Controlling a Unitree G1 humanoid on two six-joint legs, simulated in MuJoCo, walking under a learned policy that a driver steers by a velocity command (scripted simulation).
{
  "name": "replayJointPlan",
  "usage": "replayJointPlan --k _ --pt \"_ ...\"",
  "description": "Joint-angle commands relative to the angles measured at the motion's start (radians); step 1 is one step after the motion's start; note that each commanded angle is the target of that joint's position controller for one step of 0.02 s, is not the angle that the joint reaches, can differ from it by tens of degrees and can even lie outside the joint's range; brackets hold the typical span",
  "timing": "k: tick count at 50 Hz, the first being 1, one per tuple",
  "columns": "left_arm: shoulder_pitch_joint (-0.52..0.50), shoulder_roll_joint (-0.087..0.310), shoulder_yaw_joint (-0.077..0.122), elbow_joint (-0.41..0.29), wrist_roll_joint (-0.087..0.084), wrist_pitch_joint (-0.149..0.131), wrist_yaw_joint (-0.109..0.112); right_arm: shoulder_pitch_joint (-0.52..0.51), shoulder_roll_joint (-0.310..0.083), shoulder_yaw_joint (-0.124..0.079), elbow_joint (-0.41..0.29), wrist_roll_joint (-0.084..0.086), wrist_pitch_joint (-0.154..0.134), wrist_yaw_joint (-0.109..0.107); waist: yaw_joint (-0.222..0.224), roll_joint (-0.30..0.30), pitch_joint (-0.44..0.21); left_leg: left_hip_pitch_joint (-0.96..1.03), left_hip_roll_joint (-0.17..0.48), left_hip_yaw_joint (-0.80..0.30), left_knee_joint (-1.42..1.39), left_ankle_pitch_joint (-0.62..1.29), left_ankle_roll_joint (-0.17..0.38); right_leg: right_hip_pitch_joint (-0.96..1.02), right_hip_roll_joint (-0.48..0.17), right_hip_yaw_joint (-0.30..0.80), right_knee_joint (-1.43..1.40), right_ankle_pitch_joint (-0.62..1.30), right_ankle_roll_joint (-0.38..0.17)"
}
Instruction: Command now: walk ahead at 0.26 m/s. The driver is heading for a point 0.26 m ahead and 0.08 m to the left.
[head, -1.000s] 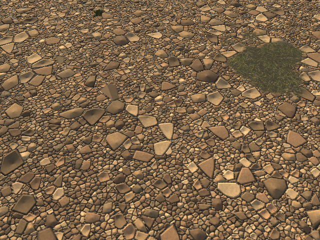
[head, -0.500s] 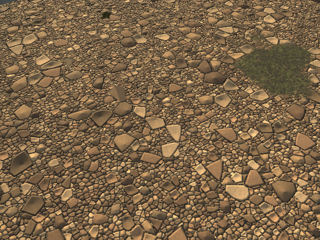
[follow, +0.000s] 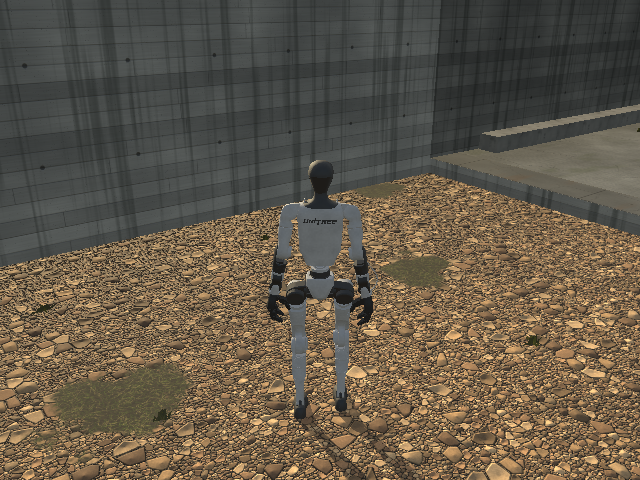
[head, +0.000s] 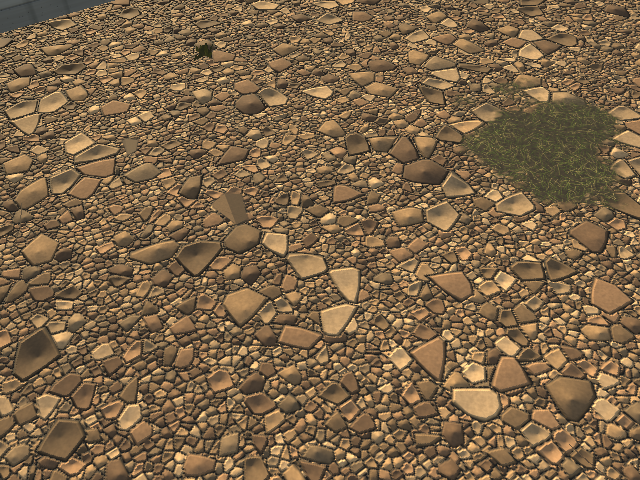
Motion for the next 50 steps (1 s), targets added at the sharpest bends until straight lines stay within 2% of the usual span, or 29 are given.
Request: replayJointPlan --k 1,4,6,7,8,9,10,11,12,15,17,19,23,25,26,27,28,29,30,32,33,34,35,36,37,38,41,43,50 --pt "-0.096 0.055 0.012 -0.103 0.007 -0.037 -0.017 0.097 -0.147 -0.038 -0.005 -0.012 -0.011 0.001 -0.028 0.114 0.231 -0.080 0.331 -0.409 -0.326 -0.415 0.181 -0.262 -0.039 -0.023 0.156 -0.059 -0.016" --pt "-0.057 0.051 0.020 -0.118 -0.010 -0.067 -0.029 0.052 -0.148 -0.046 -0.020 -0.005 -0.032 0.009 0.014 0.101 0.204 -0.114 0.273 -0.289 -0.256 -0.269 0.151 -0.121 -0.027 -0.056 -0.003 -0.009 -0.026" --pt "0.125 0.041 0.031 -0.056 -0.020 -0.076 -0.025 -0.003 -0.138 -0.046 -0.041 0.003 -0.039 0.013 0.094 0.054 0.166 -0.292 0.187 -0.179 -0.120 -0.215 0.113 0.214 0.034 -0.090 -0.168 0.083 -0.029" --pt "0.228 0.083 0.046 -0.031 -0.011 -0.084 -0.013 -0.015 -0.089 -0.031 -0.053 -0.003 -0.052 0.016 0.133 -0.068 0.138 -0.384 0.112 -0.074 0.093 -0.097 0.076 0.357 -0.070 0.069 -0.268 0.031 -0.038" --pt "0.353 0.198 0.073 -0.018 -0.011 -0.084 -0.002 -0.016 -0.012 -0.010 -0.093 0.001 -0.062 0.024 0.153 -0.312 0.067 -0.542 -0.018 0.082 0.422 -0.168 0.018 0.461 -0.323 0.480 -0.436 -0.109 -0.116" --pt "0.352 0.192 0.070 -0.002 -0.013 -0.070 0.000 -0.025 -0.088 -0.029 -0.098 -0.023 -0.058 0.024 0.120 -0.230 0.112 -0.577 0.005 0.034 0.605 -0.251 0.021 0.369 -0.404 0.584 -0.431 0.076 -0.181" --pt "0.251 0.142 0.055 -0.036 -0.010 -0.072 -0.002 -0.028 -0.074 -0.028 -0.089 -0.026 -0.056 0.027 0.061 -0.090 0.155 -0.570 0.053 -0.009 0.677 -0.181 0.023 0.298 -0.377 0.479 -0.389 0.262 -0.186" --pt "0.183 0.119 0.047 -0.061 -0.010 -0.080 -0.004 -0.020 -0.039 -0.019 -0.077 -0.020 -0.059 0.030 0.034 -0.044 0.151 -0.533 0.074 -0.018 0.680 -0.112 0.013 0.251 -0.338 0.366 -0.374 0.458 -0.176" --pt "0.142 0.101 0.039 -0.076 -0.011 -0.086 -0.003 -0.019 -0.036 -0.019 -0.071 -0.015 -0.060 0.032 0.010 -0.030 0.124 -0.489 0.089 -0.014 0.652 -0.063 0.002 0.237 -0.298 0.273 -0.374 0.588 -0.154" --pt "0.141 0.058 0.012 -0.064 -0.011 -0.096 0.009 -0.017 -0.047 -0.023 -0.066 -0.008 -0.038 0.034 -0.018 -0.079 0.066 -0.410 0.063 0.026 0.572 0.013 -0.027 0.243 -0.220 0.100 -0.329 0.952 -0.119" --pt "0.152 0.053 -0.003 -0.053 -0.010 -0.095 0.018 -0.055 -0.030 -0.016 -0.073 0.004 -0.025 0.027 -0.021 -0.100 0.060 -0.378 0.047 0.042 0.456 0.054 -0.035 0.237 -0.197 0.043 -0.306 1.045 -0.103" --pt "0.157 0.062 -0.009 -0.046 -0.009 -0.088 0.025 -0.113 -0.020 -0.007 -0.087 0.007 -0.018 0.017 -0.008 -0.121 0.063 -0.329 0.026 0.064 0.329 0.080 -0.031 0.219 -0.182 0.012 -0.282 1.076 -0.095" --pt "0.179 0.060 -0.015 -0.028 -0.013 -0.073 0.028 -0.131 -0.035 -0.002 -0.080 0.010 -0.018 0.003 0.007 -0.136 0.055 -0.218 0.014 0.080 0.194 0.133 0.000 0.203 -0.200 0.032 -0.221 1.029 -0.099" --pt "0.150 0.068 -0.013 -0.027 -0.021 -0.070 0.025 -0.081 -0.034 -0.001 -0.060 0.005 -0.029 0.000 -0.035 -0.086 0.057 -0.085 0.025 0.067 0.035 0.282 0.020 0.158 -0.190 0.032 -0.152 0.950 -0.072" --pt "0.168 0.073 -0.010 -0.029 -0.019 -0.072 0.022 -0.025 -0.080 -0.012 -0.045 -0.001 -0.042 -0.003 -0.042 -0.040 0.018 0.039 0.094 -0.006 0.025 0.531 0.032 0.110 -0.157 0.026 -0.093 0.801 -0.041" --pt "0.245 0.052 -0.010 -0.025 -0.023 -0.071 0.023 0.034 -0.137 -0.023 -0.032 -0.008 -0.050 -0.003 -0.014 0.042 -0.048 0.165 0.218 -0.116 0.085 0.884 0.092 0.039 -0.100 -0.001 -0.012 0.449 -0.019" --pt "0.311 0.005 -0.013 0.010 -0.040 -0.047 0.026 0.042 -0.103 -0.014 -0.027 -0.001 -0.045 -0.003 -0.018 0.135 -0.105 0.179 0.334 -0.231 0.069 1.002 0.214 0.016 -0.027 -0.028 0.082 0.039 -0.001" --pt "0.262 0.015 -0.007 0.003 -0.035 -0.027 0.031 0.019 -0.062 0.000 -0.032 0.004 -0.039 -0.002 -0.022 0.160 -0.074 0.093 0.374 -0.304 -0.013 0.880 0.249 0.017 -0.006 -0.021 0.127 -0.190 0.001" --pt "0.206 0.016 -0.002 -0.012 -0.022 -0.018 0.029 -0.030 -0.056 0.005 -0.039 -0.001 -0.034 -0.004 -0.010 0.140 -0.010 0.016 0.353 -0.302 -0.063 0.720 0.238 0.005 -0.005 0.004 0.132 -0.248 0.003" --pt "0.181 -0.012 -0.003 -0.007 -0.014 -0.003 0.022 -0.105 -0.058 0.010 -0.051 -0.007 -0.022 -0.017 0.034 0.089 0.046 -0.107 0.294 -0.240 -0.121 0.467 0.174 0.060 -0.022 0.013 0.038 -0.160 0.011" --pt "0.211 -0.036 -0.010 0.007 -0.015 0.000 0.021 -0.146 -0.057 0.011 -0.056 -0.001 -0.015 -0.019 0.069 0.082 0.054 -0.158 0.247 -0.189 -0.131 0.352 0.120 0.127 -0.028 0.007 -0.081 -0.042 0.013" --pt "0.230 -0.041 -0.013 0.021 -0.013 0.000 0.022 -0.164 -0.063 0.006 -0.056 0.006 -0.009 -0.017 0.080 0.065 0.066 -0.188 0.202 -0.147 -0.125 0.243 0.069 0.181 -0.028 0.009 -0.202 0.103 0.015" --pt "0.213 -0.010 -0.010 0.018 -0.005 -0.001 0.023 -0.148 -0.066 0.000 -0.055 0.013 -0.007 -0.011 0.057 0.036 0.075 -0.208 0.170 -0.126 -0.125 0.127 0.026 0.201 -0.051 0.045 -0.252 0.170 0.015" --pt "0.179 0.014 -0.009 0.003 -0.004 -0.004 0.022 -0.135 -0.062 -0.003 -0.055 0.022 -0.004 -0.006 0.032 -0.002 0.114 -0.195 0.132 -0.091 -0.134 0.031 0.005 0.124 -0.088 0.081 -0.271 0.117 0.005" --pt "0.149 0.019 -0.010 0.001 -0.008 -0.009 0.023 -0.118 -0.038 0.000 -0.046 0.023 -0.005 -0.002 0.015 -0.054 0.153 -0.138 0.113 -0.068 -0.122 0.091 -0.001 0.056 -0.101 0.089 -0.278 0.102 -0.003" --pt "0.129 0.007 -0.014 -0.003 -0.011 -0.016 0.024 -0.094 -0.032 0.001 -0.030 0.016 -0.009 -0.002 0.008 -0.052 0.150 -0.092 0.114 -0.066 -0.098 0.176 0.002 0.054 -0.107 0.090 -0.293 0.137 -0.004" --pt "0.126 0.024 -0.010 -0.006 -0.021 -0.030 0.033 -0.051 -0.040 0.000 -0.008 0.008 -0.020 -0.002 0.006 -0.033 0.091 -0.025 0.129 -0.068 -0.060 0.363 0.013 0.115 -0.115 0.084 -0.301 0.273 -0.005" --pt "0.129 0.023 -0.010 -0.002 -0.023 -0.032 0.033 -0.044 -0.037 0.001 -0.002 0.011 -0.024 -0.003 0.006 -0.030 0.071 -0.022 0.130 -0.063 -0.056 0.374 0.012 0.146 -0.116 0.078 -0.299 0.311 -0.007" --pt "0.133 0.019 -0.013 0.003 -0.022 -0.029 0.034 -0.024 -0.026 0.006 0.020 0.010 -0.017 -0.008 0.006 -0.022 0.092 -0.035 0.127 -0.055 -0.055 0.355 0.003 0.151 -0.122 0.073 -0.305 0.352 -0.010"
